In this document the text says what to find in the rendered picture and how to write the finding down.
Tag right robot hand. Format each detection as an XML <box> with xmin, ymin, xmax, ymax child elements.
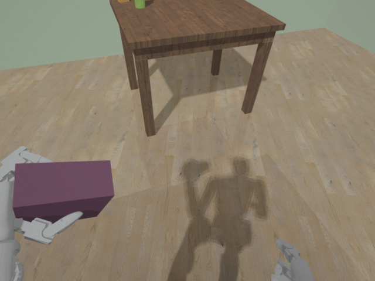
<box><xmin>271</xmin><ymin>239</ymin><xmax>315</xmax><ymax>281</ymax></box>

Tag left robot hand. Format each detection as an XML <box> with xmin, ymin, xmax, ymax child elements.
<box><xmin>0</xmin><ymin>146</ymin><xmax>83</xmax><ymax>245</ymax></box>

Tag sponge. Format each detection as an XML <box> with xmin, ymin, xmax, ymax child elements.
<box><xmin>13</xmin><ymin>160</ymin><xmax>114</xmax><ymax>224</ymax></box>

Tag table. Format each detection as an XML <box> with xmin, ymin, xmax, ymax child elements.
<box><xmin>110</xmin><ymin>0</ymin><xmax>286</xmax><ymax>137</ymax></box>

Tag left robot forearm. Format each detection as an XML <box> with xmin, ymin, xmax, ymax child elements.
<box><xmin>0</xmin><ymin>239</ymin><xmax>24</xmax><ymax>281</ymax></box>

